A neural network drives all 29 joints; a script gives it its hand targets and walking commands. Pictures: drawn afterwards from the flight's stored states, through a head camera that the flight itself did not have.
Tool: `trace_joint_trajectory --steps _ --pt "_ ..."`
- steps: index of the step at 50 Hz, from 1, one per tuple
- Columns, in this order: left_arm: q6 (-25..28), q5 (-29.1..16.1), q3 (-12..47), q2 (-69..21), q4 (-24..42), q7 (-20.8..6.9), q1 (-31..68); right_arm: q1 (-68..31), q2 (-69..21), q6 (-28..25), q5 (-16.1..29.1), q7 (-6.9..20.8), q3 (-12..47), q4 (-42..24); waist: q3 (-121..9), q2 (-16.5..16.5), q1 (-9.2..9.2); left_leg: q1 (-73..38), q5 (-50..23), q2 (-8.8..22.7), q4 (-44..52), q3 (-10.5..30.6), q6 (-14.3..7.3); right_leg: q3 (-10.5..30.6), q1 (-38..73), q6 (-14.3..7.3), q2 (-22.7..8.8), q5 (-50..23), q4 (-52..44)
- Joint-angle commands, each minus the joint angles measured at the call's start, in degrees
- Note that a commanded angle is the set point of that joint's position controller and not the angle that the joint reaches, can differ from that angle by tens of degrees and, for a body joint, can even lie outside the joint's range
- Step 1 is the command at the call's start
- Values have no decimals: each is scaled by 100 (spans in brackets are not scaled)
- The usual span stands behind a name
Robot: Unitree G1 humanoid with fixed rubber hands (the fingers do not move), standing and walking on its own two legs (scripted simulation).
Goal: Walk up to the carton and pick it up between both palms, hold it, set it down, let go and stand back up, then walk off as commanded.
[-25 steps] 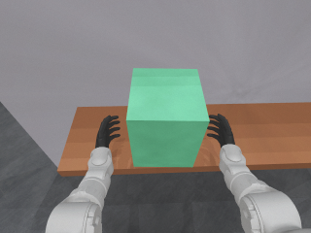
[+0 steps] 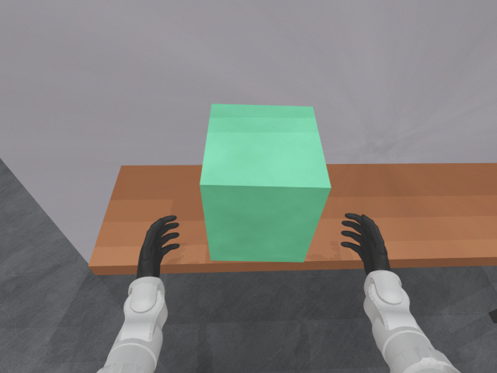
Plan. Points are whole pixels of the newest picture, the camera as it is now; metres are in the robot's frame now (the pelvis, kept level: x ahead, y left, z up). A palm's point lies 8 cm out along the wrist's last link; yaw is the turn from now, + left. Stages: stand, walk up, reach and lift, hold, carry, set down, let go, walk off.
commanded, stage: set down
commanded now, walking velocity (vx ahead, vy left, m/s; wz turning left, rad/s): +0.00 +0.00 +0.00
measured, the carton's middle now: (259, 186) +0.46 -0.01 +0.00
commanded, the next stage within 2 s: let go in 1.86 s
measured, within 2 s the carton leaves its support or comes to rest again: neither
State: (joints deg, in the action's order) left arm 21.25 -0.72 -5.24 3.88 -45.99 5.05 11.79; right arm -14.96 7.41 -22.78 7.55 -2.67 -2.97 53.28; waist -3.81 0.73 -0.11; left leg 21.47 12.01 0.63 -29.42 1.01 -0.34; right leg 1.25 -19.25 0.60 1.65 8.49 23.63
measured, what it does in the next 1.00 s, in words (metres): stands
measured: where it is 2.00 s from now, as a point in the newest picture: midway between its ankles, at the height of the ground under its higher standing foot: outside the picture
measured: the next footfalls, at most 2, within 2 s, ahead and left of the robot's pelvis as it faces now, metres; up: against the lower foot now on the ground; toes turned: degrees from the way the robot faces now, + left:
none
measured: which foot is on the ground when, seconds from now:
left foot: down 0.00-1.00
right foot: down 0.00-1.00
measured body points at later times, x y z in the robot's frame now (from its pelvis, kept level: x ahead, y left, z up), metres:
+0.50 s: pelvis +0.00 -0.01 +0.00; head +0.00 +0.02 +0.45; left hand +0.23 +0.19 -0.03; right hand +0.22 -0.23 -0.01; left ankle +0.03 +0.11 -0.74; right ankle +0.04 -0.13 -0.74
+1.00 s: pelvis +0.03 -0.02 +0.00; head +0.05 +0.00 +0.45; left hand +0.22 +0.18 -0.06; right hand +0.24 -0.23 -0.03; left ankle +0.03 +0.11 -0.74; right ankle +0.04 -0.13 -0.74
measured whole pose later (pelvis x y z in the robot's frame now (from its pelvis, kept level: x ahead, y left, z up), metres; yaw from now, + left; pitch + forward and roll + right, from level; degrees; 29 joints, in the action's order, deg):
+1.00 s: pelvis +0.03 -0.02 +0.00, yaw +0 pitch +0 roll +0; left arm 7.6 -1.1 -1.5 6.2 -23.7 2.0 -14.0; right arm 11.9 7.4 -14.3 7.6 -1.5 -1.5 27.0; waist 1.1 2.7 0.5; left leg 11.3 13.1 0.7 -24.4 0.8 0.8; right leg 1.4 -11.5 -0.4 1.6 12.1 23.6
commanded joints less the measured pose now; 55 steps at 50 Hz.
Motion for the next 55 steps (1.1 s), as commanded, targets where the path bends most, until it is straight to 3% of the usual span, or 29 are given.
trace_joint_trajectory --steps 1,7,12,20,25,34,39,46,49,55 --pt "-87 -512 789 653 1732 -68 112 104 684 -143 469 180 212 -1759 -1329 -20 -19 -1652 -853 11 748 -53 311 -153 1395 -324 92 -2 -328" --pt "-289 -586 938 805 2640 10 -704 942 536 60 435 226 239 -2716 -738 4 31 -1546 -384 -9 970 -148 242 -77 1450 -336 26 432 -446" --pt "-440 -581 883 1020 2902 88 -1046 1458 393 320 403 245 258 -3332 -282 54 220 -1345 448 -27 1246 -293 178 53 1246 -332 -102 1191 -635" --pt "-777 -556 915 987 3127 63 -1284 2016 342 690 259 261 286 -3624 80 -81 244 -1247 875 -23 1410 -337 112 121 1164 -367 -212 1598 -733" --pt "-1004 -585 836 1078 3209 17 -1349 2120 337 766 203 230 286 -3808 -119 114 272 -1684 643 -106 1234 -329 108 158 868 -390 -337 1704 -818" --pt "-1248 -490 774 1068 3061 -119 -1803 2455 287 856 36 181 346 -3553 -265 23 269 -1604 -48 -95 1242 -429 102 72 1347 -276 -207 903 -724" --pt "-1265 -326 584 1077 3156 -224 -2251 2788 326 758 31 160 443 -3336 -412 -45 256 -1945 -1061 -129 1026 -428 208 19 1546 -277 -108 -169 -669" --pt "-1221 -133 364 1179 3182 -361 -2612 3055 362 561 -13 104 548 -3103 -399 -41 206 -2108 -1841 -180 835 -411 313 39 1772 -194 -83 -1457 -568" --pt "-1238 -87 294 1238 3152 -414 -2679 3115 397 511 -53 76 516 -3012 -347 -44 178 -2127 -1911 -180 814 -397 327 36 1802 -174 -71 -1550 -576" --pt "-1359 -74 341 1234 2977 -407 -2546 2947 505 563 -181 132 396 -2755 -124 -129 154 -2130 -1617 -111 922 -415 310 -31 1543 -219 -29 -825 -687"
